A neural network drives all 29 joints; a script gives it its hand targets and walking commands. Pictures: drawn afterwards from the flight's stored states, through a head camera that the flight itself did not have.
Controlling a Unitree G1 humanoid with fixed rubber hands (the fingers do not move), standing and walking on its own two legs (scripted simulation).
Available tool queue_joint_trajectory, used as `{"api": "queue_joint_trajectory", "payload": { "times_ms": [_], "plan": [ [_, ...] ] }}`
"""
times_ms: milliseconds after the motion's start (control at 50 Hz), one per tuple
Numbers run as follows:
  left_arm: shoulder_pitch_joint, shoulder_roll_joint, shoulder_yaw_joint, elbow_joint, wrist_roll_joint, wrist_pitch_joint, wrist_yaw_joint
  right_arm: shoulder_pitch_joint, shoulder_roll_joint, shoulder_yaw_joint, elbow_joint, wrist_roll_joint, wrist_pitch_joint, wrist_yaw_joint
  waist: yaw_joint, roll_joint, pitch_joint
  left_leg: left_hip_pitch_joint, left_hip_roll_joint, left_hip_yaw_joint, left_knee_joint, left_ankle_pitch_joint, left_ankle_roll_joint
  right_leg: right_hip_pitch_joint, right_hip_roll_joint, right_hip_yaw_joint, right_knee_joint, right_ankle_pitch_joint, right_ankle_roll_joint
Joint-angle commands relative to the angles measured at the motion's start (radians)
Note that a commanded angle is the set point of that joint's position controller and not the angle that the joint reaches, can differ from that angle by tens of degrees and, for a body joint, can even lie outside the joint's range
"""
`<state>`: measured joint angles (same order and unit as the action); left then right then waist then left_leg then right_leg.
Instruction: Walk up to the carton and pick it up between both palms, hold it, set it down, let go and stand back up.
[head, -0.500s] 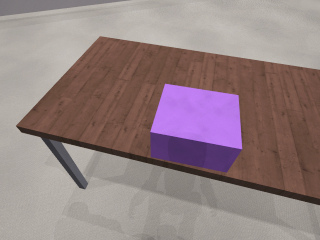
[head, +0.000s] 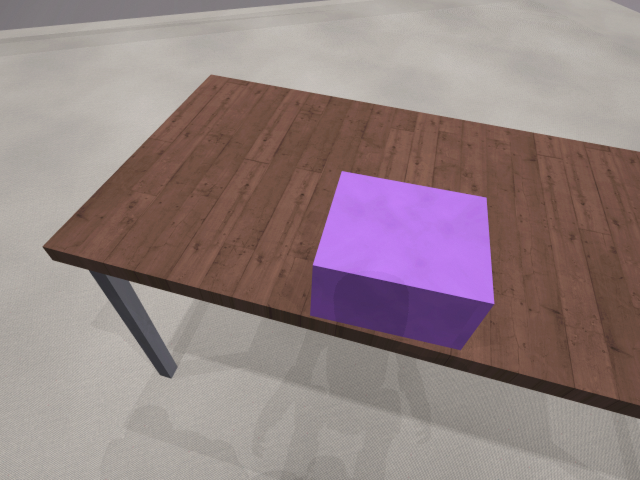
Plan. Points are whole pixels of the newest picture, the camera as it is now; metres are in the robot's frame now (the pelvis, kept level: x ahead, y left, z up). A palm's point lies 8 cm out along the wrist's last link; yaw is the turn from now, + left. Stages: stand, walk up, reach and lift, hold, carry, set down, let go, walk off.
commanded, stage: reach and lift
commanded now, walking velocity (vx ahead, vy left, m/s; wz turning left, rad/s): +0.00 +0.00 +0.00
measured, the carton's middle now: (398, 256) +0.47 -0.11 -0.04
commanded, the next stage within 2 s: none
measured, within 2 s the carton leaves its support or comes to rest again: neither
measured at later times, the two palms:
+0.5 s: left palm out of the picture +0.13 +0.21 -0.13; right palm out of the picture +0.09 -0.28 -0.10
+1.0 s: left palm (170, 457) +0.17 +0.20 -0.09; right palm out of the picture +0.12 -0.26 -0.07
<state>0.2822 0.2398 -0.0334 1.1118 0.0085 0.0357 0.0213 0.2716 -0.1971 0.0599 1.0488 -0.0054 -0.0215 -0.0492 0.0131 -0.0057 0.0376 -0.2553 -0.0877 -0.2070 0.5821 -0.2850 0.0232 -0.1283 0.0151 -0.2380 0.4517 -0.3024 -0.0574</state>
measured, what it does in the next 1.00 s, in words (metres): stands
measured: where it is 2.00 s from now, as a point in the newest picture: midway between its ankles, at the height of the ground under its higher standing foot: outside the picture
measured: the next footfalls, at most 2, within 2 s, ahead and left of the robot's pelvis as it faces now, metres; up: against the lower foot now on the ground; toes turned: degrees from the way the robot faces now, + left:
none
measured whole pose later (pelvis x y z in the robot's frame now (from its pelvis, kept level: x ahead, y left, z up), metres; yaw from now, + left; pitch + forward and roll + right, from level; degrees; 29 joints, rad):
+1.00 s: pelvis -0.01 +0.01 +0.01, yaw -9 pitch +0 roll +0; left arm 0.18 0.19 0.00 0.52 -0.07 0.22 0.05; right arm 0.11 -0.24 -0.05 0.80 0.04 -0.17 0.11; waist 0.04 -0.04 0.02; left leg -0.25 0.01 0.06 0.47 -0.22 0.01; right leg -0.21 0.03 -0.07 0.45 -0.25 -0.05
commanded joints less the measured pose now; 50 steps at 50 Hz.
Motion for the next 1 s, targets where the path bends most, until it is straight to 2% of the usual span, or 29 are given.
{"api": "queue_joint_trajectory", "payload": {
  "times_ms": [0,20,40,60,100,120,140,160,180,220,240,280,340,380,420,480,520,580,640,720,760,880,980],
  "plan": [
    [-0.748,0.304,0.102,-0.505,-0.018,0.177,0.01,-0.697,-0.102,-0.206,-0.128,-0.111,-0.044,0.039,-0.069,0.021,-0.092,-0.334,0.161,0.125,0.035,-0.041,-0.045,-0.264,-0.108,0.192,0.21,-0.175,-0.024],
    [-0.662,0.278,0.101,-0.515,-0.029,0.318,0.032,-0.632,-0.129,-0.193,-0.105,-0.127,0.015,0.073,-0.05,-0.014,-0.031,-0.437,0.152,0.179,0.068,-0.26,-0.041,-0.251,-0.133,0.236,0.248,-0.299,-0.018],
    [-0.549,0.212,0.098,-0.494,-0.049,0.416,0.036,-0.582,-0.118,-0.162,-0.125,-0.098,0.083,0.106,-0.048,-0.061,-0.105,-0.47,0.155,0.179,0.097,-0.231,-0.039,-0.169,-0.144,0.251,0.283,-0.256,-0.006],
    [-0.516,0.17,0.098,-0.557,-0.051,0.49,0.045,-0.555,-0.126,-0.129,-0.152,-0.069,0.123,0.131,-0.022,-0.024,-0.165,-0.464,0.159,0.191,0.117,-0.146,-0.047,-0.175,-0.149,0.26,0.316,-0.13,-0.005],
    [-0.459,0.116,0.113,-0.659,-0.042,0.612,0.05,-0.482,-0.173,-0.111,-0.161,-0.01,0.162,0.154,-0.012,0.08,-0.303,-0.294,0.168,0.194,0.138,-0.03,-0.08,-0.217,-0.123,0.228,0.338,-0.01,-0.015],
    [-0.39,0.103,0.117,-0.676,-0.041,0.654,0.049,-0.428,-0.206,-0.092,-0.145,0.023,0.17,0.153,-0.025,0.098,-0.335,-0.17,0.171,0.181,0.142,0.148,-0.093,-0.252,-0.086,0.187,0.35,0.114,-0.008],
    [-0.302,0.083,0.127,-0.714,-0.034,0.683,0.041,-0.354,-0.236,-0.064,-0.137,0.059,0.163,0.147,-0.042,0.111,-0.379,-0.023,0.168,0.167,0.158,0.402,-0.104,-0.268,-0.049,0.159,0.36,0.275,0.003],
    [-0.226,0.063,0.141,-0.741,-0.023,0.705,0.028,-0.296,-0.28,-0.05,-0.125,0.083,0.156,0.144,-0.049,0.123,-0.387,0.103,0.168,0.152,0.141,0.545,-0.115,-0.274,-0.017,0.137,0.341,0.305,0.01],
    [-0.143,0.053,0.159,-0.761,-0.008,0.721,0.014,-0.265,-0.308,-0.036,-0.14,0.108,0.148,0.14,-0.044,0.108,-0.371,0.191,0.166,0.145,0.111,0.583,-0.116,-0.255,0.0,0.133,0.287,0.296,0.012],
    [-0.033,0.041,0.198,-0.765,0.032,0.731,-0.011,-0.258,-0.321,-0.016,-0.184,0.118,0.134,0.126,-0.015,0.043,-0.262,0.183,0.129,0.184,0.047,0.504,-0.11,-0.154,0.012,0.139,0.167,0.327,0.018],
    [-0.015,0.045,0.212,-0.747,0.058,0.726,-0.017,-0.271,-0.313,-0.01,-0.202,0.106,0.132,0.118,0.009,0.024,-0.187,0.112,0.108,0.21,0.004,0.389,-0.098,-0.105,0.013,0.144,0.129,0.288,0.025],
    [-0.049,0.067,0.239,-0.697,0.087,0.697,-0.021,-0.309,-0.253,-0.005,-0.249,0.077,0.129,0.106,0.036,-0.039,-0.06,-0.027,0.087,0.246,-0.041,0.188,-0.064,-0.06,-0.016,0.191,0.063,0.169,0.039],
    [-0.193,0.093,0.248,-0.68,0.096,0.622,-0.018,-0.372,-0.16,-0.007,-0.35,0.033,0.119,0.102,0.059,-0.098,0.008,-0.145,0.09,0.275,-0.041,0.031,-0.031,-0.094,-0.08,0.289,-0.01,-0.022,0.062],
    [-0.292,0.109,0.245,-0.715,0.081,0.563,-0.013,-0.396,-0.11,-0.025,-0.438,0.012,0.103,0.104,0.063,-0.108,-0.027,-0.198,0.107,0.281,-0.016,-0.004,-0.019,-0.11,-0.119,0.351,-0.028,-0.11,0.065],
    [-0.354,0.13,0.241,-0.775,0.059,0.51,-0.002,-0.396,-0.081,-0.04,-0.52,0.003,0.085,0.103,0.066,-0.091,-0.1,-0.254,0.124,0.284,0.01,-0.013,-0.016,-0.079,-0.152,0.405,-0.021,-0.118,0.061],
    [-0.365,0.152,0.22,-0.877,0.02,0.454,0.014,-0.346,-0.069,-0.062,-0.575,0.008,0.058,0.093,0.046,-0.045,-0.221,-0.303,0.141,0.28,0.025,0.009,-0.018,0.013,-0.173,0.437,0.033,0.059,0.061],
    [-0.325,0.16,0.205,-0.904,0.002,0.432,0.016,-0.292,-0.078,-0.071,-0.559,0.014,0.038,0.079,0.024,-0.01,-0.269,-0.299,0.142,0.276,0.022,0.036,-0.022,0.063,-0.17,0.432,0.064,0.188,0.066],
    [-0.239,0.162,0.189,-0.91,-0.015,0.411,0.007,-0.228,-0.099,-0.089,-0.518,0.016,-0.006,0.059,0.0,0.023,-0.293,-0.217,0.129,0.277,0.002,0.124,-0.031,0.073,-0.136,0.372,0.085,0.341,0.075],
    [-0.161,0.141,0.167,-0.878,-0.028,0.389,-0.003,-0.196,-0.122,-0.101,-0.454,0.026,-0.053,0.053,-0.006,0.04,-0.273,-0.082,0.114,0.27,-0.032,0.237,-0.042,0.026,-0.087,0.295,0.069,0.397,0.08],
    [-0.113,0.096,0.125,-0.809,-0.053,0.334,-0.002,-0.208,-0.15,-0.118,-0.393,0.021,-0.113,0.079,-0.001,0.008,-0.224,0.094,0.101,0.257,-0.085,0.351,-0.052,-0.083,-0.024,0.204,0.006,0.337,0.067],
    [-0.119,0.076,0.107,-0.778,-0.065,0.296,0.001,-0.229,-0.159,-0.127,-0.383,0.017,-0.135,0.097,0.004,-0.015,-0.206,0.134,0.099,0.249,-0.105,0.346,-0.054,-0.115,-0.008,0.187,-0.028,0.29,0.056],
    [-0.183,0.051,0.069,-0.726,-0.082,0.181,0.023,-0.275,-0.167,-0.148,-0.376,0.025,-0.18,0.147,0.018,-0.049,-0.172,0.167,0.105,0.233,-0.146,0.274,-0.043,-0.157,-0.004,0.192,-0.088,0.179,0.036],
    [-0.203,0.046,0.057,-0.751,-0.07,0.123,0.045,-0.26,-0.172,-0.148,-0.365,0.065,-0.191,0.167,0.024,-0.022,-0.162,0.165,0.104,0.235,-0.161,0.241,-0.04,-0.14,-0.015,0.218,-0.104,0.151,0.025]
  ]
}}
